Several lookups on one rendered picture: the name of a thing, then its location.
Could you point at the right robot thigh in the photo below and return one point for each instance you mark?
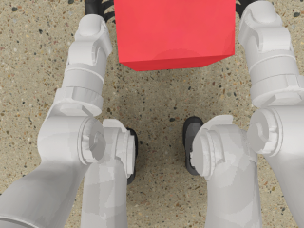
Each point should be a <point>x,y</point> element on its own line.
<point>233,196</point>

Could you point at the robot left upper arm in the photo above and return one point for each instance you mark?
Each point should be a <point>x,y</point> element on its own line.
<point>44,198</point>

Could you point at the robot right hand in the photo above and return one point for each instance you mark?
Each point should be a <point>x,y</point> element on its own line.
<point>239,8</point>

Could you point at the left robot forearm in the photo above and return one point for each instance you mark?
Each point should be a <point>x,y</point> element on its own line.
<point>84,76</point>

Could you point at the right robot forearm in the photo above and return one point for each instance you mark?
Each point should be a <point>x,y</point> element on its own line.
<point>270,57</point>

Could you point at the robot right upper arm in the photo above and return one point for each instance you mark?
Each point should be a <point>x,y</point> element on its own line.
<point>277,132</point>

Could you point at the carton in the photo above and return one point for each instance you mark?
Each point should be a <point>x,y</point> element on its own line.
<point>174,34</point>

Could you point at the left robot shin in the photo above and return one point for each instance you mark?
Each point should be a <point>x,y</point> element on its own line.
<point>114,123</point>

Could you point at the robot left hand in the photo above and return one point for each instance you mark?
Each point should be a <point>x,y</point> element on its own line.
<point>98,8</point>

